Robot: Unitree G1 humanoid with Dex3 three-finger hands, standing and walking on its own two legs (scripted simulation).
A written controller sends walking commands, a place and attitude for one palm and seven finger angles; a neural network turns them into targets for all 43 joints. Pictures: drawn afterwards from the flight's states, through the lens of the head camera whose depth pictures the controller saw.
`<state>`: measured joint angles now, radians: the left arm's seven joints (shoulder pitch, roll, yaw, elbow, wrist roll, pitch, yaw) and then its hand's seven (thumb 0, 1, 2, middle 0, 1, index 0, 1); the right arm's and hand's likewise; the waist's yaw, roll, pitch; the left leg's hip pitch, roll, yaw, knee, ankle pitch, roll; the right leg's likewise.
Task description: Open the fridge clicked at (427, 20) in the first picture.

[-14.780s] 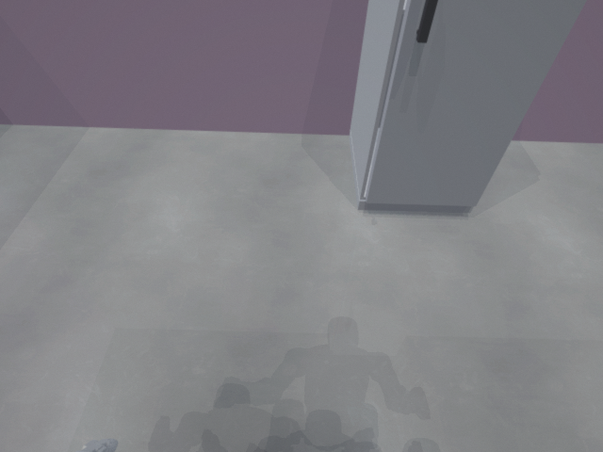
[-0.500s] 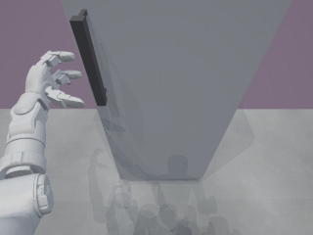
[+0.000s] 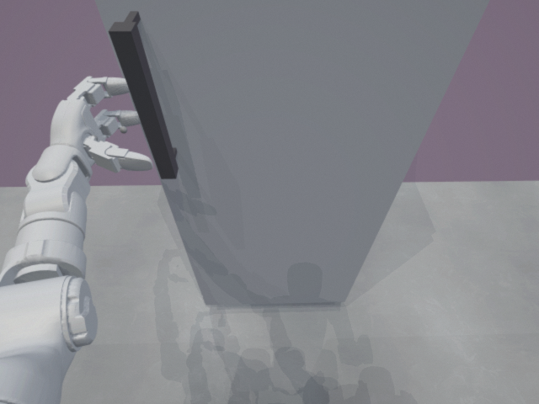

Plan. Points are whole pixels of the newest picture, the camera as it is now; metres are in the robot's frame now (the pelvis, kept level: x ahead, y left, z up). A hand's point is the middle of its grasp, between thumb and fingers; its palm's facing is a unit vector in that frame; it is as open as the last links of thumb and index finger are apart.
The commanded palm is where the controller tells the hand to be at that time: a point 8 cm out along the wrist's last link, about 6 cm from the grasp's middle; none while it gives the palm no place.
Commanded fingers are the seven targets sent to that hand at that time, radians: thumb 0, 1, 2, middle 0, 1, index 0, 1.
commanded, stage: feel for the door with the fingertips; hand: left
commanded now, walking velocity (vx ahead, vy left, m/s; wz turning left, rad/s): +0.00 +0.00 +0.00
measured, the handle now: (154, 105) +0.50 +0.18 +0.18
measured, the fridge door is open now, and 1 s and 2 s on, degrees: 0 0 0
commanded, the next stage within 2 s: slide the fingers in behind the handle in 0.06 s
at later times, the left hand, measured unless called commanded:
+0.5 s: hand (126, 131) +0.46 +0.21 +0.17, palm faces +0.02 -1.00 +0.01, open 13.9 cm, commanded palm +0.43 +0.26 +0.17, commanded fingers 0.00 -0.50 0.30 -0.30 -1.20 -0.30 -1.20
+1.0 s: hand (138, 135) +0.45 +0.19 +0.17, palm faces +0.03 -1.00 +0.01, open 14.0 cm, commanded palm +0.42 +0.24 +0.17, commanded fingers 0.00 -0.50 0.30 -0.30 -1.20 -0.30 -1.20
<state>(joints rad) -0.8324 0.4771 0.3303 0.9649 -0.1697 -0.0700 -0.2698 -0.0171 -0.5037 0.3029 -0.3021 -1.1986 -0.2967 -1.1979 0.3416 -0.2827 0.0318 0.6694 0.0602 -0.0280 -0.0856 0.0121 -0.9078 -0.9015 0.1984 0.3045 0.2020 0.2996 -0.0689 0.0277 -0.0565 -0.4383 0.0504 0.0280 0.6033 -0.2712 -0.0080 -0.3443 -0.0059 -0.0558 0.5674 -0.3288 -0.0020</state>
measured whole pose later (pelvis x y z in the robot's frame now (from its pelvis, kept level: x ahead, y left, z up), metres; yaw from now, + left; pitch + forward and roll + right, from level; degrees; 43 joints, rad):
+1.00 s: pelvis +0.00 +0.00 +0.00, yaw +0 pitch +5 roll -1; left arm -0.75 0.38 0.28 0.80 -0.17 -0.02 -0.19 -0.02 -0.50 0.30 -0.30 -1.20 -0.30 -1.20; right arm 0.31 -0.27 0.03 0.65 0.06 -0.03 -0.07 0.01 -0.91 -0.90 0.20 0.30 0.20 0.30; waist -0.05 0.03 -0.06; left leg -0.41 0.05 0.03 0.60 -0.28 0.00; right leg -0.31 -0.01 -0.05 0.56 -0.33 0.00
